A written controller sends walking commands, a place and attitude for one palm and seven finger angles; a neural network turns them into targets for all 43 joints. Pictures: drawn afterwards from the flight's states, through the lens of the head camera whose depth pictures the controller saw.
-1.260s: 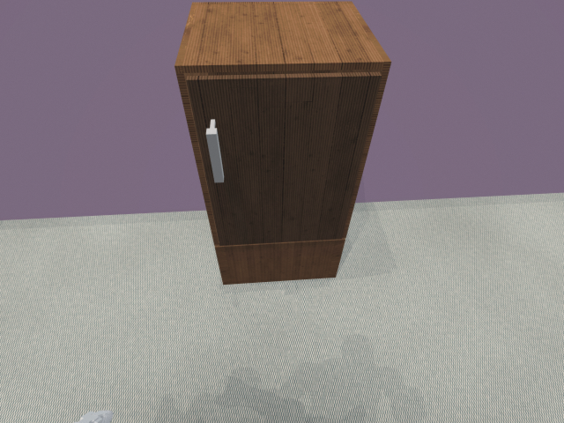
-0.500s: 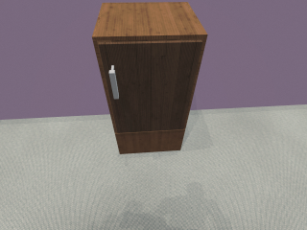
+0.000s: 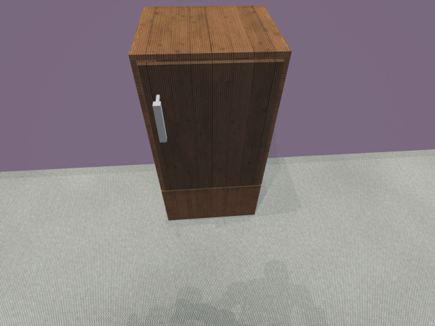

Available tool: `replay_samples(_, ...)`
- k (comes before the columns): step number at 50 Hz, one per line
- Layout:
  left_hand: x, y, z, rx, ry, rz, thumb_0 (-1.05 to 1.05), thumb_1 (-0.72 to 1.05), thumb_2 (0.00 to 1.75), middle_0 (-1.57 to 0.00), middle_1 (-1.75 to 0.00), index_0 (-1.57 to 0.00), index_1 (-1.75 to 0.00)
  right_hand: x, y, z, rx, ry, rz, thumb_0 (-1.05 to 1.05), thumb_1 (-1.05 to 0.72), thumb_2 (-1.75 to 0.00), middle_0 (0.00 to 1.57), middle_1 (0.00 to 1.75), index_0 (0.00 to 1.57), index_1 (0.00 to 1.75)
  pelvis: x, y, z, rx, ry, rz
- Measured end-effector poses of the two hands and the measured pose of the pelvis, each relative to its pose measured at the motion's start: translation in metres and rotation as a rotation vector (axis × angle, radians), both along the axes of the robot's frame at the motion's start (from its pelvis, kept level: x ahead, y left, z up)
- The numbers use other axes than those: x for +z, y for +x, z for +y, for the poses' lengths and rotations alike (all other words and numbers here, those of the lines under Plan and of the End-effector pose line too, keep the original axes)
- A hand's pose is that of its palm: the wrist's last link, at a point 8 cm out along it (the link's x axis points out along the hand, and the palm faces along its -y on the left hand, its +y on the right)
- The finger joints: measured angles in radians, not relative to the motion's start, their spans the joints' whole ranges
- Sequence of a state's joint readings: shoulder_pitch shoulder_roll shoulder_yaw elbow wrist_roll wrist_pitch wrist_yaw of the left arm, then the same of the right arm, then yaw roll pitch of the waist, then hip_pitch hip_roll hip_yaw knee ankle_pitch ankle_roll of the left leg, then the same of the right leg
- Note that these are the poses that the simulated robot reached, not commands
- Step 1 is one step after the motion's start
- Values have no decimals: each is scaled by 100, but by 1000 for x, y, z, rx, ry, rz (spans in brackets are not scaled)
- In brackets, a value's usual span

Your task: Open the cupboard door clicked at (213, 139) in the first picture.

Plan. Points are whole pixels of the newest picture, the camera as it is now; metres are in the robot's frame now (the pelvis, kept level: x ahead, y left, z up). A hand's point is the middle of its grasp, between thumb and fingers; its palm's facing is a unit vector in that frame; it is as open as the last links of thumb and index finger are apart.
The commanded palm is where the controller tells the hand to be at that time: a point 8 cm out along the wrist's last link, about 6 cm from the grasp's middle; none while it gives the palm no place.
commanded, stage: look at it before walking up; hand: left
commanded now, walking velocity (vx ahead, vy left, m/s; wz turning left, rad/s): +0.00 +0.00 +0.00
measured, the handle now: (160, 118) +0.71 +0.22 -0.06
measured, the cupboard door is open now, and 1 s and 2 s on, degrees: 0 0 0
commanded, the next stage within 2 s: turn to face it in 0.18 s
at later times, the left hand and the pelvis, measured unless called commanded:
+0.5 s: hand out of the picture +0.08 +0.24 -0.16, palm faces +0.01 -0.95 -0.32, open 7.4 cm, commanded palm none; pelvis +0.00 +0.00 +0.00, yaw +2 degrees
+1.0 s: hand out of the picture +0.09 +0.17 -0.18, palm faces +0.06 -0.98 -0.17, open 7.3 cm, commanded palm none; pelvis +0.08 +0.00 -0.01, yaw +4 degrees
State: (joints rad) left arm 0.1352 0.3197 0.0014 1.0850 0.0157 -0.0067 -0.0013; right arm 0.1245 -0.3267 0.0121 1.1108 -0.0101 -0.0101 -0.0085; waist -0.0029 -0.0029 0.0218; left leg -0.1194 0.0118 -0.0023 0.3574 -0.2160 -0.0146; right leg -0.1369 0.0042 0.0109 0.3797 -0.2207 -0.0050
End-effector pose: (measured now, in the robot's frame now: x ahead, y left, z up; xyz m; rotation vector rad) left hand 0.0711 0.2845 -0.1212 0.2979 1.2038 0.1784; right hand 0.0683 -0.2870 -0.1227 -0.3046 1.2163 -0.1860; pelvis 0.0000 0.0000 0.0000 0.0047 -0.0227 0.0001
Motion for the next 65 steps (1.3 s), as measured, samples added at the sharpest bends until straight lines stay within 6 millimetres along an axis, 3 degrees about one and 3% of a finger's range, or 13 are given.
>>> replay_samples(24, -1, -2, 0, 31, 4, 1, 0, 90, 89, -20, -30, -20, -30, -4, 4, 3, 17, 5, 19, 1, -91, -89, 20, 30, 20, 30, -1, 2, 0, 25, 0, 3)
replay_samples(33, -18, -30, -22, 80, -60, 44, 0, 90, 90, -20, -30, -20, -30, -20, -6, 36, 39, 74, 69, 1, -91, -89, 20, 30, 20, 30, -7, 6, 2, 50, -8, 4)
replay_samples(39, -41, -63, -35, 139, -140, 162, 0, 90, 89, -20, -30, -20, -30, -29, -24, 63, 2, 102, 136, 1, -91, -89, 20, 30, 20, 30, -15, 29, 12, 51, -13, 9)
replay_samples(42, -46, -69, -41, 135, -158, 241, 0, 91, 89, -20, -30, -20, -30, -31, -38, 73, -50, 115, 167, 1, -91, -89, 20, 30, 20, 30, -16, 43, 13, 34, -1, 19)
replay_samples(46, -39, -43, -51, 126, -165, 254, 0, 91, 90, -20, -30, -20, -30, -25, -65, 80, -107, 135, 267, 0, -91, -89, 20, 30, 20, 30, -11, 62, 6, 48, -1, 29)
replay_samples(49, -33, -5, -60, 123, -165, 192, 1, 91, 90, -20, -30, -20, -30, -23, -80, 77, -129, 150, 371, 0, -91, -89, 20, 30, 20, 30, -10, 78, -1, 64, -6, 33)
replay_samples(52, -36, 31, -64, 129, -132, 107, 1, 92, 90, -20, -30, -20, -30, -30, -83, 66, -139, 162, 450, 1, -91, -89, 20, 30, 20, 30, -20, 98, -13, 82, 3, 27)
replay_samples(54, -37, 47, -67, 155, -117, 58, 1, 92, 90, -20, -30, -20, -30, -34, -71, 57, -124, 160, 479, 1, -91, -89, 20, 30, 20, 30, -23, 109, -18, 107, -10, 16)
replay_samples(56, -34, 56, -71, 181, -115, 34, 0, 92, 89, -20, -30, -20, -30, -35, -46, 48, -101, 150, 464, 1, -91, -89, 20, 30, 20, 30, -20, 120, -20, 122, -16, 12)
replay_samples(60, -29, 60, -80, 205, -121, 77, 0, 93, 89, -20, -30, -20, -30, -33, 35, 39, -53, 126, 313, 1, -91, -89, 20, 30, 20, 30, -11, 141, -20, 126, -13, 20)
replay_samples(65, -38, 59, -86, 221, -163, 156, 0, 92, 90, -20, -30, -20, -30, -32, 138, 51, 9, 116, 98, 1, -92, -89, 20, 30, 20, 30, -13, 161, -11, 106, -18, 12)
